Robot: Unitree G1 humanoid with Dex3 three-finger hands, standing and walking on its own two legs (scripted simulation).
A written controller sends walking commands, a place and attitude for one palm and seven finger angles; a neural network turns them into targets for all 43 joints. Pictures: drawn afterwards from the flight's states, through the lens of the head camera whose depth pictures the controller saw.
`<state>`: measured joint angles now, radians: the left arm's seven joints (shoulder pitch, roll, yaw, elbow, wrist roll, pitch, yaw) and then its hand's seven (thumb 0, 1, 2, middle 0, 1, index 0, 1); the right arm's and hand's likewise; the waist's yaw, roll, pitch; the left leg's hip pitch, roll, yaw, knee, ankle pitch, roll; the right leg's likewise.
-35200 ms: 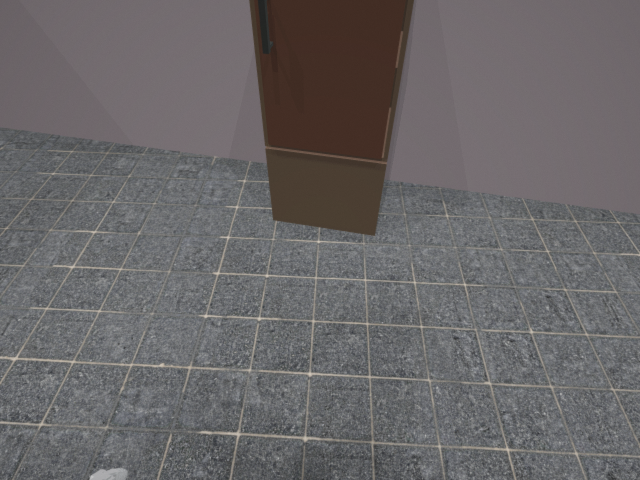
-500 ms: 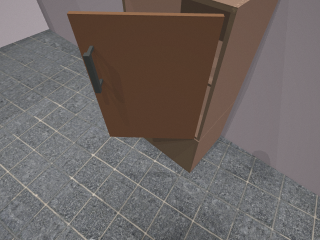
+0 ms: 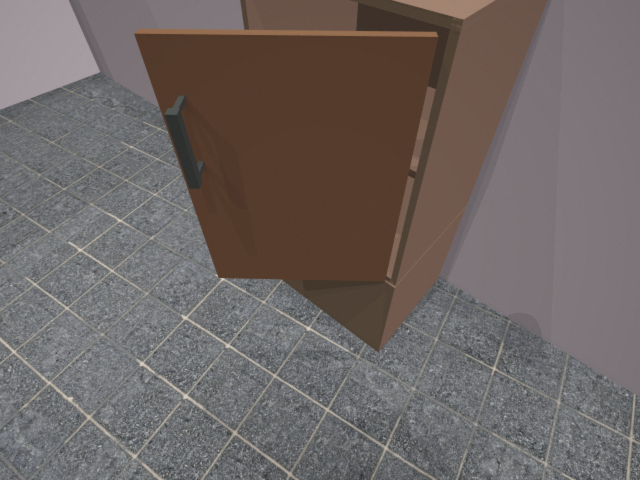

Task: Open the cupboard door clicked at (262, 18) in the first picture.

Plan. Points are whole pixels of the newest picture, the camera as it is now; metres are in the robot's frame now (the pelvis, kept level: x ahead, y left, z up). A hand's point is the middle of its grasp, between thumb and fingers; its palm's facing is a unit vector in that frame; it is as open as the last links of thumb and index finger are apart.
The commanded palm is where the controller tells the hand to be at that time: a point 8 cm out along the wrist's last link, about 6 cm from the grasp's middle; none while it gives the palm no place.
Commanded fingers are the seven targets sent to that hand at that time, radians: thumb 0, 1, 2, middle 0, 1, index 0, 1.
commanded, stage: come to a stop and stand still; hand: left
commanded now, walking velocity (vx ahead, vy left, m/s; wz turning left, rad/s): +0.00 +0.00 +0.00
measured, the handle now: (188, 144) +0.59 +0.26 +0.09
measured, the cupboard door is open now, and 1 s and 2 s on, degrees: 39 39 39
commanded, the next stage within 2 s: look again from close up in 0.32 s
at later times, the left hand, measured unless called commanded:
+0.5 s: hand out of the picture +0.01 +0.20 -0.17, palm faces -0.03 -0.98 -0.21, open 7.4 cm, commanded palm none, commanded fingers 0.00 0.90 0.90 -0.20 -0.30 -0.20 -0.30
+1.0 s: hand out of the picture +0.06 +0.21 -0.16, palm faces -0.03 -0.98 -0.22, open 7.4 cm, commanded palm none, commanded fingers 0.00 0.90 0.90 -0.20 -0.30 -0.20 -0.30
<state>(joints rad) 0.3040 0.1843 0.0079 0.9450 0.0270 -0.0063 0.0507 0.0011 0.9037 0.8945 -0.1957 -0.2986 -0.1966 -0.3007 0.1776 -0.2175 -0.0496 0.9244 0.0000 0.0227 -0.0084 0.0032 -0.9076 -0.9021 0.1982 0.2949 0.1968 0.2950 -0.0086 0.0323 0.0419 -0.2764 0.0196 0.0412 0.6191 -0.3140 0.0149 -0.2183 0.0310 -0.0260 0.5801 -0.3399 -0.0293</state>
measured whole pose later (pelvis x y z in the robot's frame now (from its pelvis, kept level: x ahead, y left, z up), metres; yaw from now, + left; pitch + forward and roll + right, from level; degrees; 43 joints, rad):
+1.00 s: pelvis +0.02 +0.02 +0.01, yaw -1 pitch +0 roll +0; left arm 0.22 0.22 -0.01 1.07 0.02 -0.01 0.03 0.00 0.90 0.89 -0.20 -0.30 -0.20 -0.30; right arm 0.17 -0.19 0.01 1.11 -0.01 -0.03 -0.02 0.00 -0.90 -0.90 0.20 0.30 0.20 0.30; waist 0.00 -0.03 0.02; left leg -0.17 -0.03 0.08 0.44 -0.27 0.05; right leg -0.14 -0.01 0.01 0.44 -0.30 0.01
